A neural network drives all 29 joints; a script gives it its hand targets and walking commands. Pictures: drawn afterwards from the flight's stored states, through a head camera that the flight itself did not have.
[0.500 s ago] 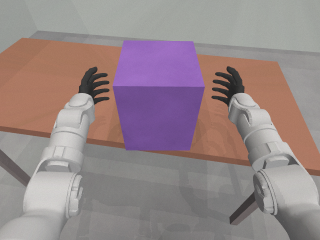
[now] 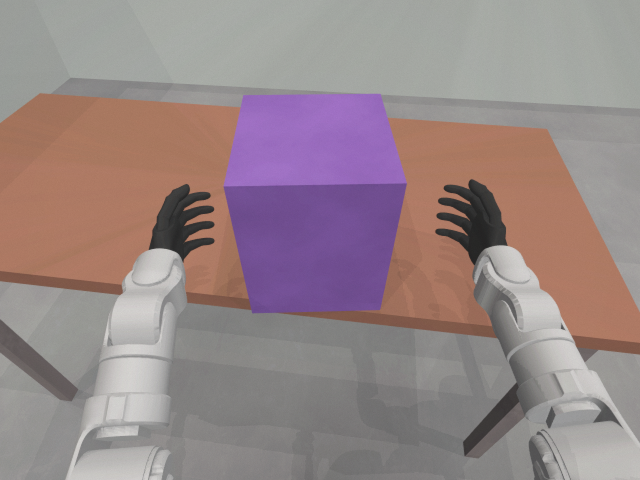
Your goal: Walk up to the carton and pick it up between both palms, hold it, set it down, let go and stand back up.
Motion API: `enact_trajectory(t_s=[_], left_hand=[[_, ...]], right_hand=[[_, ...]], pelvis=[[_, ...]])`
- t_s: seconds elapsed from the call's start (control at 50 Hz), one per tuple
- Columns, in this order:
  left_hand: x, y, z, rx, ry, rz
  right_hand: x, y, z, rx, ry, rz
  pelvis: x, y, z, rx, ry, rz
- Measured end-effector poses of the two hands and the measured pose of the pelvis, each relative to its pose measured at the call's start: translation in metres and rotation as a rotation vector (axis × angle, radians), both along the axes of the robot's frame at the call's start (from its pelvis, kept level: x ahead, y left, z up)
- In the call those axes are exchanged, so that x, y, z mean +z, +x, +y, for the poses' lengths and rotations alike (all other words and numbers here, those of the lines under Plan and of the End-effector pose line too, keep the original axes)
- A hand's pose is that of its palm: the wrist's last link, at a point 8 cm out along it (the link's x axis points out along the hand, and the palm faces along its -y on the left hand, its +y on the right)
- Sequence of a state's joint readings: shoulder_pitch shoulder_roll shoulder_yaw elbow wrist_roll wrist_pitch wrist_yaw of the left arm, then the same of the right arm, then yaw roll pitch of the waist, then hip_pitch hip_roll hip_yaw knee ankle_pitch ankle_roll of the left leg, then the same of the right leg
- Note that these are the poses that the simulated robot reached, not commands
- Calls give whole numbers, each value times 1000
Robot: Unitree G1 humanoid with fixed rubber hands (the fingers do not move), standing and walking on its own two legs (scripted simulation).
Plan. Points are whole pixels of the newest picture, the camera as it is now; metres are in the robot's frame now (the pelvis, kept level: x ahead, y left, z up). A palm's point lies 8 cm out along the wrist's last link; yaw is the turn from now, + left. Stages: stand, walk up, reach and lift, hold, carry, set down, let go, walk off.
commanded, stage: set down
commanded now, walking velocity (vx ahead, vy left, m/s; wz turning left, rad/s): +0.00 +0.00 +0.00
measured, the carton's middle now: (314, 206) +0.47 +0.03 +0.09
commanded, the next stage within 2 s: let go in 1.68 s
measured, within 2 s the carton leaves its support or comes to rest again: neither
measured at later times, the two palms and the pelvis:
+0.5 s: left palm (177, 327) +0.28 +0.20 +0.05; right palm (483, 320) +0.30 -0.19 +0.05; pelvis +0.00 +0.01 +0.00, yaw -1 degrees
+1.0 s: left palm (165, 406) +0.21 +0.22 -0.03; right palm (491, 363) +0.26 -0.20 +0.01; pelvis +0.01 +0.01 +0.00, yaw -1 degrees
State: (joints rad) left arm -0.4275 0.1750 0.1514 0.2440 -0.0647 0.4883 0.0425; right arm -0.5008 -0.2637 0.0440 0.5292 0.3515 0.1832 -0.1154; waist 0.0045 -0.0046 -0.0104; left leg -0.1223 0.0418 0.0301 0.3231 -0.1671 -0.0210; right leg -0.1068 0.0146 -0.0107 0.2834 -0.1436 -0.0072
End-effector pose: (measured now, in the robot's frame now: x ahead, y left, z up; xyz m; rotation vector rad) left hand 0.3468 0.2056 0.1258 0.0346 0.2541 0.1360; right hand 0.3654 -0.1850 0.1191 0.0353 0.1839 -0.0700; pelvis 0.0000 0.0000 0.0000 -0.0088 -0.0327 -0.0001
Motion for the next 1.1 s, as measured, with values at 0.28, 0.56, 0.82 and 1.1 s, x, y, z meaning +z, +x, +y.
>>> enact_trajectory(t_s=[0.28, 0.56, 0.82, 1.1], left_hand=[[-85, -61, 0, 26, -27, 113], [-84, -64, -5, -29, 0, 145], [-141, -105, 3, -13, 22, 361], [-172, -151, 10, -9, 46, 478]], right_hand=[[-67, -63, 6, -12, -6, 71], [-80, -72, -4, -23, -52, 118], [-101, -96, -7, 12, -107, 174], [-136, -130, -15, 26, -163, 298]], pelvis=[[-2, -10, -1, -10, 11, 28], [0, 1, 8, -21, 6, -13], [-1, 6, 10, -31, 5, -18], [-1, 4, 11, -12, 3, -71]])
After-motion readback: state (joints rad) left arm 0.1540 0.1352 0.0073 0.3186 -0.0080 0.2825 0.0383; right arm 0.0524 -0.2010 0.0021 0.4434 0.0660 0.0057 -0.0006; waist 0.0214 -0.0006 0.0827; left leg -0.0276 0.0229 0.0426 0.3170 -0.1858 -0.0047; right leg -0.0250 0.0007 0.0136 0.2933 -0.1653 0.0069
